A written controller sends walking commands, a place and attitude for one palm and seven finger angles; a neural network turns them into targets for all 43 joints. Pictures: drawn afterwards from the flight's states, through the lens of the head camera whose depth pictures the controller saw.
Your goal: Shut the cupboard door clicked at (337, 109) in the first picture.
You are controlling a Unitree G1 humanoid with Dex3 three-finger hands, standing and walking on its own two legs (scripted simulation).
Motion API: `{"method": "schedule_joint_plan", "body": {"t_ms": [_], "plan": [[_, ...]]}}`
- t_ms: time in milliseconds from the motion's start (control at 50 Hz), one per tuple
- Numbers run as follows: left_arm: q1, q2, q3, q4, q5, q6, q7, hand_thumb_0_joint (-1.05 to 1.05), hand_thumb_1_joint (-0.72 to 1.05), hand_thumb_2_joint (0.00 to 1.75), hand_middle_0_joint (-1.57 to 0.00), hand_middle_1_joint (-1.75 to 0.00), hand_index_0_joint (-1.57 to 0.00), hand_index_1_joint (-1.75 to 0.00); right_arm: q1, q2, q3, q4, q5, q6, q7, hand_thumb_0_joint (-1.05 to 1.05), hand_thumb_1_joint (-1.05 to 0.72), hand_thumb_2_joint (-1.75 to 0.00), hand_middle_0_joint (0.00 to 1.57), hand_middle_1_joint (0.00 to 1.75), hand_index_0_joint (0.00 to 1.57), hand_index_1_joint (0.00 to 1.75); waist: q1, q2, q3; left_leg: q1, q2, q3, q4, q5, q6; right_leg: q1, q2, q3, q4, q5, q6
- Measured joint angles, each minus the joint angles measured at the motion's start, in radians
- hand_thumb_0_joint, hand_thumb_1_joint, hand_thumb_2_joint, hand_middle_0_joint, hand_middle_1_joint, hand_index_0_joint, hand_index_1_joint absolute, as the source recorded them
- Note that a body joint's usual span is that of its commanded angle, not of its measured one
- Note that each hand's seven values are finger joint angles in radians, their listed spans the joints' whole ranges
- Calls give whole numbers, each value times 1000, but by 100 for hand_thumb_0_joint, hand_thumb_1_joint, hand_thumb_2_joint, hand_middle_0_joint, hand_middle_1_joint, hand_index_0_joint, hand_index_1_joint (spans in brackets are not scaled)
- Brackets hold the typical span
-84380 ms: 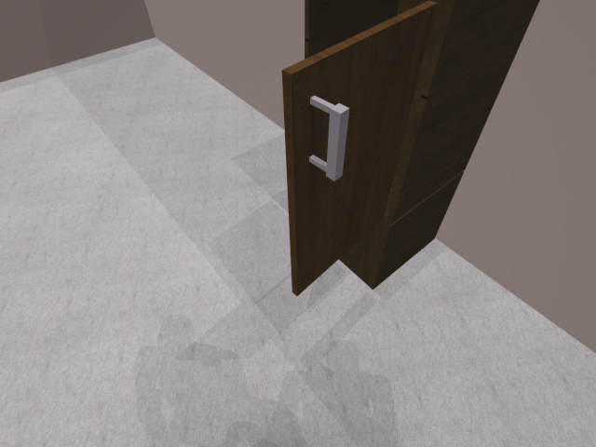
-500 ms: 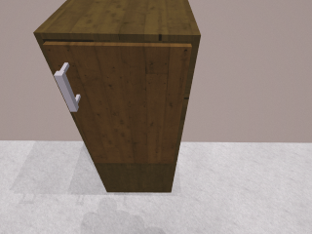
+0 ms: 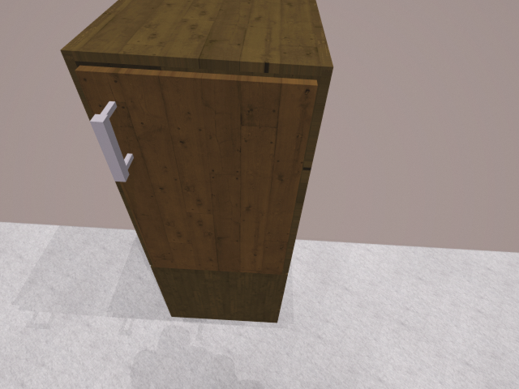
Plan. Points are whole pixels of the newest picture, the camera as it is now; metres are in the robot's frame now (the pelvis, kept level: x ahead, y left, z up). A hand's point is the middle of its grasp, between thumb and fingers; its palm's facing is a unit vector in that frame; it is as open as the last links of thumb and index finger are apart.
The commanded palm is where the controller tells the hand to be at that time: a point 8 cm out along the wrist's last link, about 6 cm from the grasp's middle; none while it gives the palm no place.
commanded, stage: come to a stop and stand still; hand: left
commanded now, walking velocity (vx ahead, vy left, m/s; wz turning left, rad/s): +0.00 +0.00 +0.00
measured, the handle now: (116, 142) +0.46 +0.29 +0.13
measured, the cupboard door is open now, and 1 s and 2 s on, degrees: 0 0 0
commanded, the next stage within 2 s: look again from close up in 0.06 s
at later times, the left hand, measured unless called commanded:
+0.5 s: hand out of the picture +0.03 +0.19 -0.17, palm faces +0.04 -0.97 -0.23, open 7.4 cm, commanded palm none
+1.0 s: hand out of the picture +0.03 +0.18 -0.18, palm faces +0.07 -0.98 -0.21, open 7.4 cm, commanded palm none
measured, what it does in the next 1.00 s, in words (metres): stands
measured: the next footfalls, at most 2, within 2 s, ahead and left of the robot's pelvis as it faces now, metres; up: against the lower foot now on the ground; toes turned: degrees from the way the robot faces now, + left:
right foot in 1.80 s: +0.00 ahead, -0.10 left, +0.00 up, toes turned -3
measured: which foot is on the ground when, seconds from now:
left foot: down 0.00-1.00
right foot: down 0.00-1.00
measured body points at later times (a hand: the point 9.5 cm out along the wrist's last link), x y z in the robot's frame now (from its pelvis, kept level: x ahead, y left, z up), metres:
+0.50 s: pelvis +0.02 +0.01 -0.01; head +0.01 -0.01 +0.44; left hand +0.03 +0.24 -0.15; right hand +0.02 -0.19 -0.18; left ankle +0.01 +0.08 -0.74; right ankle +0.04 -0.10 -0.74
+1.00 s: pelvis +0.03 +0.01 -0.01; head +0.05 +0.00 +0.44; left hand +0.02 +0.23 -0.16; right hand +0.04 -0.21 -0.17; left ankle +0.01 +0.08 -0.74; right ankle +0.04 -0.10 -0.74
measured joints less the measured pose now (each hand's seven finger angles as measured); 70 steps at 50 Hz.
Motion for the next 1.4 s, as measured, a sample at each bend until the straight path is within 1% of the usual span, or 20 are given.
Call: {"method": "schedule_joint_plan", "body": {"t_ms": [160, 220, 300, 380, 480, 660, 840, 960, 1040, 1140, 1160, 1180, 1200, 1220, 1240, 1260, 1280, 1320, 1340, 1400], "plan": [[-23, 6, 5, -15, 0, -6, 4, 0, 91, 90, -20, -30, -19, -30, 12, 17, 2, 2, -2, -3, -1, 0, -91, -90, 19, 30, 20, 30, -4, 3, -4, 0, 1, -1, 2, -5, -2, -2, 0, -1, 7, -8, -2], [-37, 11, -1, -26, 6, -12, 12, 0, 91, 90, -20, -30, -20, -30, 10, 3, -2, -31, -4, 7, 9, 0, -91, -90, 19, 30, 20, 30, -14, 25, 3, -51, 12, -12, 80, -39, -7, -31, 5, -12, 45, -23, -1], [-42, 31, 2, -26, 3, -7, 6, 0, 91, 90, -20, -30, -20, -30, 22, -23, -10, -62, -10, 0, 9, 0, -91, -90, 19, 30, 20, 30, -28, 51, -17, -66, 1, -15, 120, -68, 10, -52, -9, -15, 101, -62, 4], [-50, 53, 9, -30, 2, -4, 4, 0, 91, 90, -20, -30, -20, -30, 32, -43, -8, -70, -10, -7, 7, 0, -91, -90, 19, 30, 20, 30, -27, 70, -43, -40, -15, -10, 101, -73, 17, -40, -23, -7, 112, -80, 14], [-73, 67, 11, -43, -1, -7, 4, 0, 91, 90, -20, -30, -19, -30, 24, -54, 4, -70, -11, -17, 7, 0, -91, -90, 19, 30, 20, 30, -19, 74, -43, -6, -31, -4, 57, -62, 21, -23, -36, 1, 103, -86, 21], [-96, 69, 12, -39, -5, -2, 5, 0, 93, 90, -20, -30, -19, -30, -4, -61, 13, -46, -10, -23, 4, 0, -91, -90, 19, 30, 20, 30, -13, 55, -2, 27, -35, -3, 15, -53, 17, 1, -36, 4, 80, -88, 22], [-89, 56, 9, -14, -5, 6, 4, 1, 92, 90, -20, -30, -20, -30, -20, -61, 10, -21, -7, -16, -3, 0, -91, -90, 19, 30, 20, 30, -8, 33, 19, 51, -29, -8, 8, -63, 10, 29, -29, -1, 66, -96, 18], [-96, 53, 24, -34, -2, 15, 8, 1, 92, 90, -20, -30, -20, -30, -38, -67, -5, -43, -6, 10, -3, 0, -91, -90, 19, 30, 20, 30, 4, 35, 36, 30, -31, -6, 44, -79, 11, 5, -35, 1, 108, -114, 17], [-107, 63, 39, -62, 2, 22, 11, 0, 91, 90, -20, -30, -20, -30, -58, -75, -20, -74, -8, 29, 1, 0, -91, -90, 19, 30, 20, 30, 4, 37, 46, -6, -34, -6, 95, -96, 12, -27, -43, 1, 153, -129, 19], [-129, 91, 63, -97, 9, 32, 14, 0, 91, 90, -20, -30, -20, -30, -83, -79, -39, -110, -10, 45, 8, 0, -91, -90, 19, 30, 20, 30, 5, 15, 55, -51, -49, -9, 153, -114, -21, -65, -66, -1, 200, -138, 29], [-133, 99, 68, -102, 10, 35, 15, 0, 91, 90, -20, -30, -20, -30, -88, -79, -42, -115, -10, 46, 9, 0, -91, -90, 19, 30, 20, 30, 7, 4, 57, -52, -57, -4, 149, -111, -17, -72, -74, 5, 209, -138, 34], [-137, 107, 73, -108, 10, 39, 15, 0, 91, 90, -20, -30, -20, -30, -93, -77, -44, -120, -10, 44, 11, 0, -91, -90, 19, 30, 20, 30, 10, -9, 59, -49, -67, 3, 139, -103, -3, -79, -82, 12, 217, -138, 39], [-140, 114, 78, -113, 10, 45, 14, 0, 91, 90, -20, -30, -20, -30, -95, -77, -45, -127, -11, 42, 13, 0, -91, -90, 19, 30, 20, 30, 12, -18, 58, -49, -75, 10, 130, -92, 26, -88, -87, 19, 226, -138, 39], [-145, 119, 81, -117, 10, 53, 13, 0, 91, 90, -20, -30, -20, -30, -95, -79, -46, -137, -13, 39, 15, 0, -91, -90, 19, 30, 20, 30, 13, -19, 58, -52, -77, 15, 129, -86, 59, -102, -88, 21, 253, -164, 29], [-152, 121, 84, -120, 10, 63, 14, 0, 91, 90, -20, -30, -20, -30, -97, -82, -47, -144, -14, 37, 14, 0, -91, -90, 19, 30, 20, 30, 14, -15, 59, -56, -75, 19, 131, -84, 74, -125, -82, 28, 320, -233, 23], [-159, 122, 87, -122, 10, 73, 17, 0, 91, 90, -20, -30, -20, -30, -99, -84, -47, -151, -14, 38, 12, 0, -91, -90, 19, 30, 20, 30, 13, -8, 59, -58, -72, 23, 129, -81, 80, -154, -71, 39, 409, -291, 18], [-166, 122, 89, -123, 10, 81, 18, 0, 91, 90, -20, -30, -20, -30, -100, -86, -46, -157, -15, 40, 9, 0, -91, -90, 19, 30, 20, 30, 9, -1, 57, -59, -70, 25, 122, -75, 81, -181, -60, 49, 498, -319, 14], [-175, 123, 95, -126, 12, 87, 18, 0, 91, 90, -20, -30, -20, -30, -99, -85, -43, -164, -18, 40, 4, 0, -91, -90, 19, 30, 20, 30, 2, 9, 51, -59, -70, 27, 97, -56, 83, -218, -47, 59, 636, -303, 13], [-177, 124, 97, -128, 14, 85, 16, 0, 91, 90, -20, -30, -20, -30, -97, -82, -41, -164, -18, 37, 1, 0, -91, -90, 19, 30, 20, 30, 0, 10, 46, -58, -72, 28, 80, -44, 84, -228, -45, 62, 677, -277, 15], [-173, 123, 94, -129, 19, 74, 7, 0, 91, 90, -20, -30, -19, -30, -82, -64, -32, -157, -20, 16, -5, 0, -91, -90, 19, 30, 20, 30, -5, 3, 28, -50, -84, 32, 22, -7, 86, -221, -46, 67, 709, -214, 25]]}}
